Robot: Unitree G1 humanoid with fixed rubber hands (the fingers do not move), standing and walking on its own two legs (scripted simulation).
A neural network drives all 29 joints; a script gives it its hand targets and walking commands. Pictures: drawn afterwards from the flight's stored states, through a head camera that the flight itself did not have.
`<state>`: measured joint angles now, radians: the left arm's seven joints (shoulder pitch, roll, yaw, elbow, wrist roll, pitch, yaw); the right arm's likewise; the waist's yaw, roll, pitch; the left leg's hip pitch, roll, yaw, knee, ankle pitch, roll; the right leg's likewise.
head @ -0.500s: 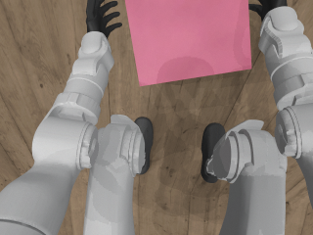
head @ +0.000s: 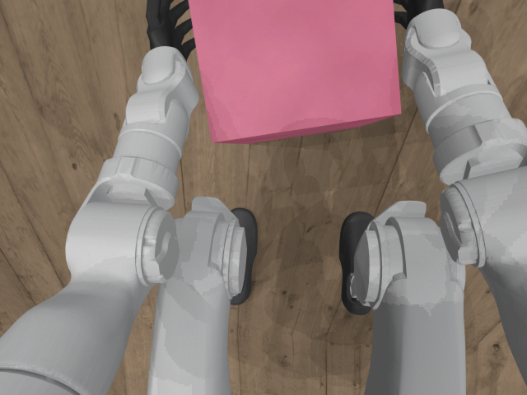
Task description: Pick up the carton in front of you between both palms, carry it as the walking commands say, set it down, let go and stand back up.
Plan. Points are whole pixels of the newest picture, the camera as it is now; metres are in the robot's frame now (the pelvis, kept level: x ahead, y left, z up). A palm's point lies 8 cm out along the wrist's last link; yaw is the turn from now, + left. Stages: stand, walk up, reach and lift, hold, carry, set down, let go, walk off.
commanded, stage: reach and lift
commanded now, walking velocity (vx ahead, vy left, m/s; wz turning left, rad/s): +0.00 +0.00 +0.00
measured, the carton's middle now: (293, 63) +0.51 +0.00 -0.22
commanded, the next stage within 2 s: none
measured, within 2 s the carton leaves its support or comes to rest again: neither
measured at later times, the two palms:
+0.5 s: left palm (72, 3) +0.49 +0.13 +0.06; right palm out of the picture +0.48 -0.17 +0.06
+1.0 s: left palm out of the picture +0.46 +0.13 +0.22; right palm out of the picture +0.44 -0.17 +0.21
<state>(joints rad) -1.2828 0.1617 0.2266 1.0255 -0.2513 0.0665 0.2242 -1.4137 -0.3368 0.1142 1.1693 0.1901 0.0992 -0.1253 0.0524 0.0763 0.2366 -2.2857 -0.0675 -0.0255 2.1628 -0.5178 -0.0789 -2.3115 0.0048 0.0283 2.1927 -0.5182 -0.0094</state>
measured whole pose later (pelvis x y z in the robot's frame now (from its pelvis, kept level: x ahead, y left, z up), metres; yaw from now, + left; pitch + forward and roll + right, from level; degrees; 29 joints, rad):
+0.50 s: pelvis +0.01 +0.01 +0.12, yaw -4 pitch +42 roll +1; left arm -0.93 -0.08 0.54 0.65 0.17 0.30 0.11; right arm -1.01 -0.07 -0.35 0.80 -0.20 0.32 -0.01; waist 0.02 0.03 -0.19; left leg -2.00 -0.09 -0.05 1.79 -0.52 -0.05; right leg -2.03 0.06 0.06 1.79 -0.48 0.03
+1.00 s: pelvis +0.06 +0.01 +0.26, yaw -5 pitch +31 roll +1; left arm -0.60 -0.13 0.42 0.59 0.14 0.30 0.09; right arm -0.63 0.05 -0.32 0.65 -0.19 0.33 -0.02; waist 0.02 0.02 -0.25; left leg -1.41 -0.07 -0.06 1.37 -0.51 -0.03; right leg -1.43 0.04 0.06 1.37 -0.48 0.01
